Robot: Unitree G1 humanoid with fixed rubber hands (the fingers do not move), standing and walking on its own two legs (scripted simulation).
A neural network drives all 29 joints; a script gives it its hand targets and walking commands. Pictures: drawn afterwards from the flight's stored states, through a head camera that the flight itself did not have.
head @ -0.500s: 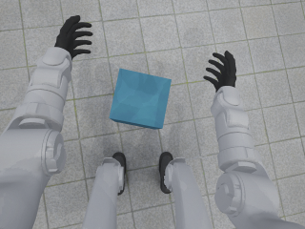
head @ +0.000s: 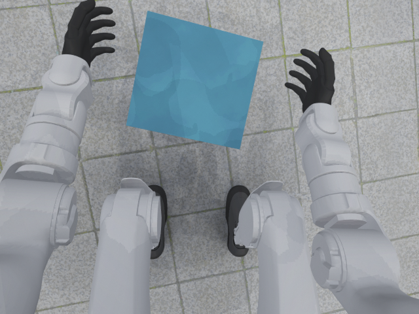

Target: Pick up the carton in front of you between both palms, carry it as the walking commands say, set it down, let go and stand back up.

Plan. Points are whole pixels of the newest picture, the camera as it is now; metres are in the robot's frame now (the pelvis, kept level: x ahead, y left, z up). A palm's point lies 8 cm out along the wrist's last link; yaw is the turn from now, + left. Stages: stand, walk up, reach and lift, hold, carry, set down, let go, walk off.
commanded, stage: reach and lift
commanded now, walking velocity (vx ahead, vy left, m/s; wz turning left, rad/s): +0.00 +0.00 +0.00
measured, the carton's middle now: (192, 94) +0.48 +0.04 -0.32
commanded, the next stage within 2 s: none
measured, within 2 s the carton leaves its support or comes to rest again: leaves its support in 1.14 s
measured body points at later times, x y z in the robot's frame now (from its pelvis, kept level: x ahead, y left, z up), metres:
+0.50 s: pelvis -0.01 +0.00 -0.08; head +0.35 +0.05 +0.19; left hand +0.52 +0.21 -0.27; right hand +0.50 -0.17 -0.25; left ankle +0.10 +0.12 -0.41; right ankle +0.12 -0.13 -0.41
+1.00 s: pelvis -0.02 +0.00 -0.07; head +0.34 +0.06 +0.20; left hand +0.52 +0.19 -0.26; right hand +0.50 -0.12 -0.24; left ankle +0.10 +0.12 -0.41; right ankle +0.12 -0.13 -0.41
